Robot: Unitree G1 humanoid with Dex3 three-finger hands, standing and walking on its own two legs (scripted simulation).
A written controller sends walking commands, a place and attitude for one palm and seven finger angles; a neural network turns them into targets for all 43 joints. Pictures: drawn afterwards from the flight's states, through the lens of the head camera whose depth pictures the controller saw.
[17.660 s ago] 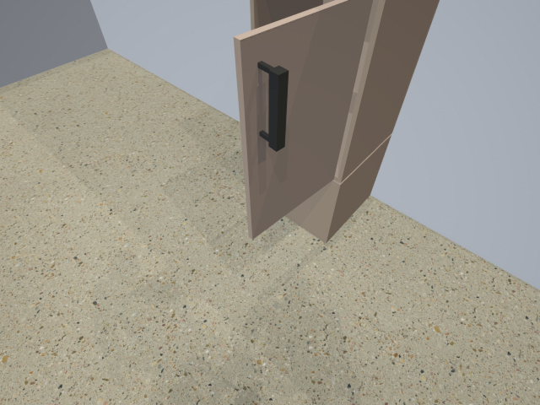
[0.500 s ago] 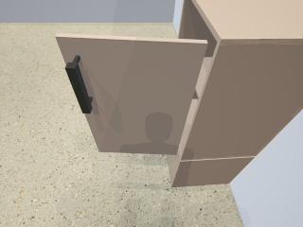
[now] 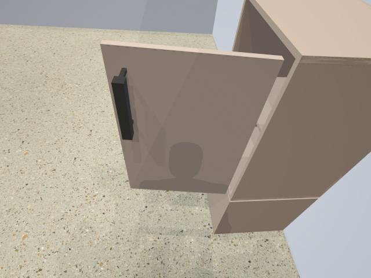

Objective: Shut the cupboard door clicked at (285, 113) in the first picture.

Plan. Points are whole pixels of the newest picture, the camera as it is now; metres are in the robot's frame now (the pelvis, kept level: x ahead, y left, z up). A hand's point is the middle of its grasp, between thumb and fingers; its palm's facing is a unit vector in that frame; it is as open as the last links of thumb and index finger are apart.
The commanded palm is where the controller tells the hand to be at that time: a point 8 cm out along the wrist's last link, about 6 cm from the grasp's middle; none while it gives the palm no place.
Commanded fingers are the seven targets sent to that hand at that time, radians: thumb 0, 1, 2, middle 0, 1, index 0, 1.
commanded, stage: raise the hand and make a fist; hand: left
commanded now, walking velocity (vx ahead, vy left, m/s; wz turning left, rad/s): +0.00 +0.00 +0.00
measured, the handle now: (126, 105) +0.47 +0.18 +0.11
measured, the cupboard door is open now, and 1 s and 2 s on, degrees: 84 84 84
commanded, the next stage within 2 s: bring the fist close to the handle in 2.00 s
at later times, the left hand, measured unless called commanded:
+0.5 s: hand out of the picture +0.13 +0.18 -0.06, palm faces +0.04 -1.00 +0.04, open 6.2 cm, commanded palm +0.11 +0.23 -0.02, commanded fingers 0.00 0.90 0.90 -0.58 -0.72 -0.58 -0.72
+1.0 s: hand (83, 228) +0.20 +0.20 +0.05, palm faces +0.15 -0.99 -0.08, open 3.8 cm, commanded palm +0.16 +0.24 +0.05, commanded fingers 0.00 0.90 0.90 -1.04 -1.22 -1.04 -1.22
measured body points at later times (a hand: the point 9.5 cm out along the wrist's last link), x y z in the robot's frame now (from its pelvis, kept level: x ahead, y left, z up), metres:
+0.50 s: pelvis -0.03 +0.00 -0.07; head -0.03 +0.03 +0.38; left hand +0.12 +0.24 -0.06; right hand +0.18 -0.23 -0.09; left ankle +0.05 +0.07 -0.73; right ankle +0.01 -0.11 -0.73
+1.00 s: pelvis +0.02 +0.00 -0.05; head +0.04 +0.00 +0.40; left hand +0.18 +0.26 +0.06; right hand +0.18 -0.22 -0.12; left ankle +0.05 +0.07 -0.73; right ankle +0.01 -0.11 -0.73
